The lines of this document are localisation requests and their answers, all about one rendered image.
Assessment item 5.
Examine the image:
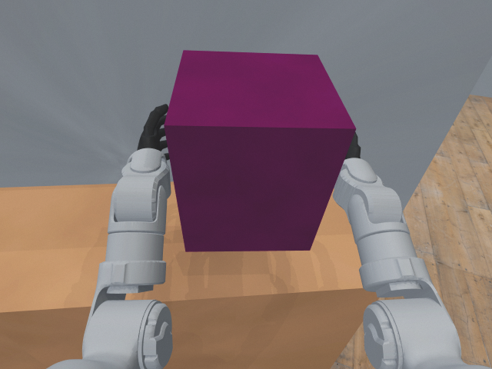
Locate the robot right forearm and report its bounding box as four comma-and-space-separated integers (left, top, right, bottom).
333, 158, 461, 357

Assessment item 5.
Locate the pedestal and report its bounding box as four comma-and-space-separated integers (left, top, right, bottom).
0, 181, 379, 369

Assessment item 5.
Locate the left robot hand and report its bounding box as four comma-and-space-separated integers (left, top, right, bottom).
138, 104, 170, 160

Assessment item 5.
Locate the right robot upper arm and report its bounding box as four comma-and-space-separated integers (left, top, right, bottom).
363, 298, 492, 369

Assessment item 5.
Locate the carton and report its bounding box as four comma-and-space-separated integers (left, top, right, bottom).
164, 50, 356, 252

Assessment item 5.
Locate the left robot upper arm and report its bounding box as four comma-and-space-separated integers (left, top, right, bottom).
46, 300, 173, 369

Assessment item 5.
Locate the robot left forearm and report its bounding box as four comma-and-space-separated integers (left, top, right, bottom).
82, 148, 171, 357

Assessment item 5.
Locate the right robot hand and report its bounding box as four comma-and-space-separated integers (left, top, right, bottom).
345, 132, 361, 159

